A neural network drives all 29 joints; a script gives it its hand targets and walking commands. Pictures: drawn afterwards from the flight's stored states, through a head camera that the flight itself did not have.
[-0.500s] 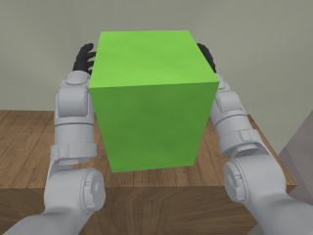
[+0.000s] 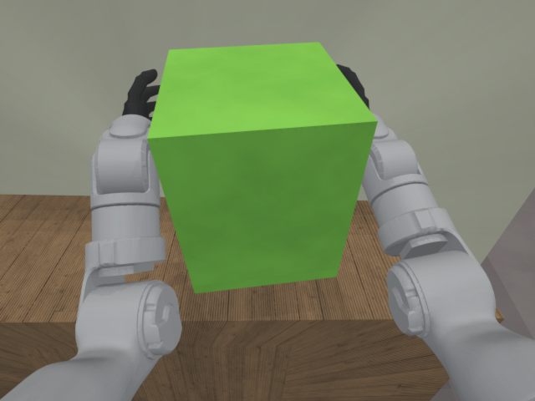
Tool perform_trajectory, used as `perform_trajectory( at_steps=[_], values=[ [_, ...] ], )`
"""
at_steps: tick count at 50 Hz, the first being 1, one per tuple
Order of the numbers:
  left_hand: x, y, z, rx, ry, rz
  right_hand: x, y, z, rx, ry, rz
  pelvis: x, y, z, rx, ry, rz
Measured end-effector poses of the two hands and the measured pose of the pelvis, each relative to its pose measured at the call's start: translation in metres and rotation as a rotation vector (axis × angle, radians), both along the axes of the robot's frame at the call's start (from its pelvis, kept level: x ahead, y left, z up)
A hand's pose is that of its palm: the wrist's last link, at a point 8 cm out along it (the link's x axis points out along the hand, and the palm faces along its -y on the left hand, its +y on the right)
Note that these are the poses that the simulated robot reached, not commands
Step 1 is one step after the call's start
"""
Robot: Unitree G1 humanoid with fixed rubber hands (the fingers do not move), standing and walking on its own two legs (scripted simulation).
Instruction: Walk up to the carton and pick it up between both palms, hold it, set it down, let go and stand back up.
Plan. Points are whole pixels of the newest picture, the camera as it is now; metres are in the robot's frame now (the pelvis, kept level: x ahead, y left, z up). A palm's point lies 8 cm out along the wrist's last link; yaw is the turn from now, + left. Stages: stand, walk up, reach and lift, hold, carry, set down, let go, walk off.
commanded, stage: hold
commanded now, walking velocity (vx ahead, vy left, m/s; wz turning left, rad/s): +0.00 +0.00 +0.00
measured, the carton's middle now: (256, 168) +0.35 -0.02 +0.24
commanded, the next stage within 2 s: none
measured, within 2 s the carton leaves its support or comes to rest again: neither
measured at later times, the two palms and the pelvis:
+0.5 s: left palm (136, 118) +0.38 +0.13 +0.30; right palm (356, 114) +0.38 -0.16 +0.30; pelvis +0.00 +0.00 +0.00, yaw +0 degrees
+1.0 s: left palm (136, 115) +0.38 +0.13 +0.30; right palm (361, 108) +0.37 -0.17 +0.31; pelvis +0.00 +0.00 +0.00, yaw +0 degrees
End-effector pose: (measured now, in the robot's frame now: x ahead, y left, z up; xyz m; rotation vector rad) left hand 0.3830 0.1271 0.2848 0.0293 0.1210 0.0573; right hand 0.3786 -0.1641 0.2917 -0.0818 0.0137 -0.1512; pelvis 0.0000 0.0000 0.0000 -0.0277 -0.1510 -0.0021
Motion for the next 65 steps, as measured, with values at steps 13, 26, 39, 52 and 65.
perform_trajectory(
  at_steps=[13,26,39,52,65],
  values=[
    [-0.003,-0.003,0.012,-0.023,0.005,0.001,-0.004,-0.003,0.009,-0.003,0.012,-0.003,-0.003,-0.003,0.000,0.003,-0.004,0.001],
    [-0.005,0.001,0.014,-0.034,0.013,0.010,-0.003,0.001,0.011,-0.003,0.028,0.006,-0.003,-0.003,0.000,0.004,-0.004,0.001],
    [-0.009,0.001,0.020,-0.041,0.006,0.004,-0.008,0.001,0.022,-0.003,0.027,0.002,-0.003,-0.004,-0.001,0.005,-0.005,0.001],
    [-0.008,-0.001,0.020,-0.041,0.010,0.003,-0.008,-0.001,0.021,0.002,0.038,0.002,-0.003,-0.005,-0.001,0.005,-0.004,0.002],
    [-0.011,0.000,0.024,-0.052,0.004,0.000,-0.012,0.000,0.027,-0.004,0.036,-0.001,-0.003,-0.005,-0.001,0.005,-0.004,0.002]
  ],
)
